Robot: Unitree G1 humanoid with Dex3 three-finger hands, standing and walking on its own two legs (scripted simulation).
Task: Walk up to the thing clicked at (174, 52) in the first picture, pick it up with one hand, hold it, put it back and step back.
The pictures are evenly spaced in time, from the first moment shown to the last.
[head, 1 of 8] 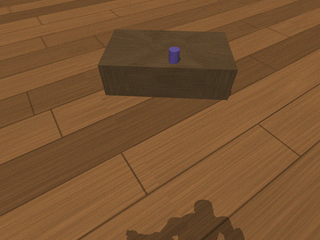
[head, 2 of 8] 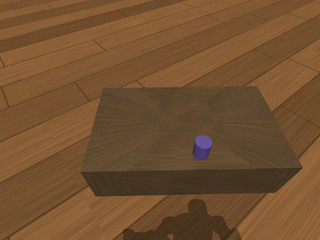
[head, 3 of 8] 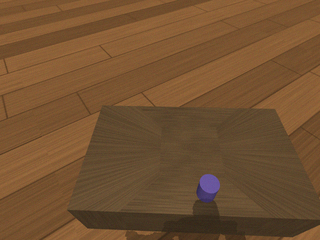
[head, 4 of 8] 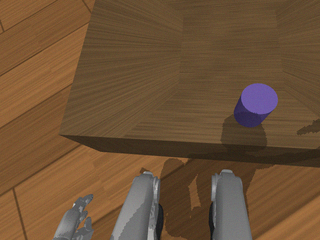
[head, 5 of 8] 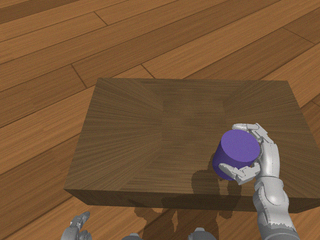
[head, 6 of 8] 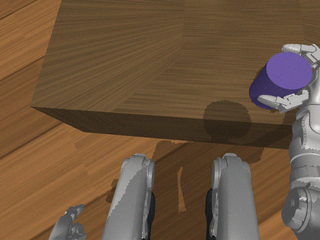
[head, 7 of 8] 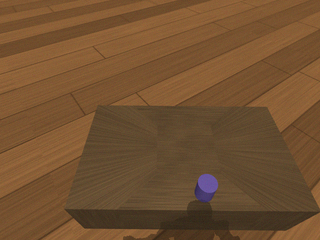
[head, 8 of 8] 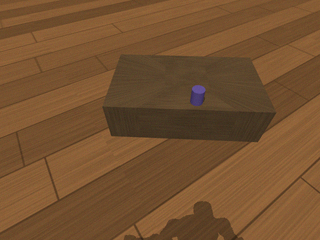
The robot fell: no
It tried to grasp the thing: yes
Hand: right
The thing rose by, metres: 0.35
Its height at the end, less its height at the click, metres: +0.00
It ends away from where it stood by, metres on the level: 0.02
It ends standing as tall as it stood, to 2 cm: yes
